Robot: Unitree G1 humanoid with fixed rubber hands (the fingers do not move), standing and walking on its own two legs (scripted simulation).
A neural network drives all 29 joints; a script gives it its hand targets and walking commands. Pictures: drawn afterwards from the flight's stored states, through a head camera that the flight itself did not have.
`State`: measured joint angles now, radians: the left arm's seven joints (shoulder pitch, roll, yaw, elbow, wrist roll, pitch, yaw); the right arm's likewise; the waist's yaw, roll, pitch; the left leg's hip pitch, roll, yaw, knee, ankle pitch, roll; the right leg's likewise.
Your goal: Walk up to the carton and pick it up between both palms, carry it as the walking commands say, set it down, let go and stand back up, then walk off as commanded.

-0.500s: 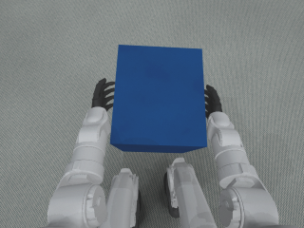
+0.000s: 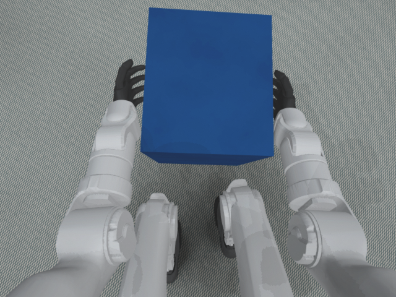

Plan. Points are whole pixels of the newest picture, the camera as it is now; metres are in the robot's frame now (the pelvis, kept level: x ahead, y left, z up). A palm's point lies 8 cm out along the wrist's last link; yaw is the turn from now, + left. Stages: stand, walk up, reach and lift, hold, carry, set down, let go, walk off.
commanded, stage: set down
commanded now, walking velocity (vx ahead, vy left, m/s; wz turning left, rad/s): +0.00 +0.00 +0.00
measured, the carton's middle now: (203, 104) +0.50 -0.06 -0.17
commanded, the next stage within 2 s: none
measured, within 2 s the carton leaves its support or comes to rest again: rests again in 1.12 s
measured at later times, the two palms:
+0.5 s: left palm (138, 106) +0.52 +0.09 -0.18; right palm (268, 109) +0.48 -0.21 -0.19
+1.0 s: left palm (143, 108) +0.53 +0.10 -0.24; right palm (259, 110) +0.50 -0.21 -0.26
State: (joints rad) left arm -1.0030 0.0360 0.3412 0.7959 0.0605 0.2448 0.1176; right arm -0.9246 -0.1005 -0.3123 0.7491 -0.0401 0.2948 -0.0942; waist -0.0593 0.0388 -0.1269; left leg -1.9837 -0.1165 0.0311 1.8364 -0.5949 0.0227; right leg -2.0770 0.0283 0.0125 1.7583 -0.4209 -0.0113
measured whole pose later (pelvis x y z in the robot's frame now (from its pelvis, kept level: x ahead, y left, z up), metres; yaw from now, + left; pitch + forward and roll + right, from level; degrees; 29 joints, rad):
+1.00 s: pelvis -0.03 +0.00 -0.10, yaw +0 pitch +28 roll +2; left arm -1.46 0.22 0.27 0.87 -0.07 0.27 0.17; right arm -1.44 -0.33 -0.11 0.92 0.15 0.30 -0.14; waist -0.07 0.05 0.52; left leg -2.07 -0.11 0.07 2.20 -0.61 0.01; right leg -2.18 0.03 0.00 2.10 -0.40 -0.02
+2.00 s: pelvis -0.01 +0.00 -0.12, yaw +1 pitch +37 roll +0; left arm -1.35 0.17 0.27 1.00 -0.01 0.17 0.14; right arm -1.35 -0.30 -0.20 1.10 0.09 0.17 -0.06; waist -0.08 0.04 0.25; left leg -2.26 -0.15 0.04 2.25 -0.63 0.01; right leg -2.34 -0.01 -0.02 2.14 -0.45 -0.02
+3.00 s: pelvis +0.00 -0.01 -0.11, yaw +1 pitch +40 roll +1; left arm -1.26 0.27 0.06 1.02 -0.18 0.06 0.15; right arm -1.24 -0.35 -0.15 1.11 0.22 0.01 -0.08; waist -0.07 0.01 0.22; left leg -2.26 -0.14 0.04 2.22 -0.66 -0.01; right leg -2.36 0.00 -0.03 2.12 -0.46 -0.04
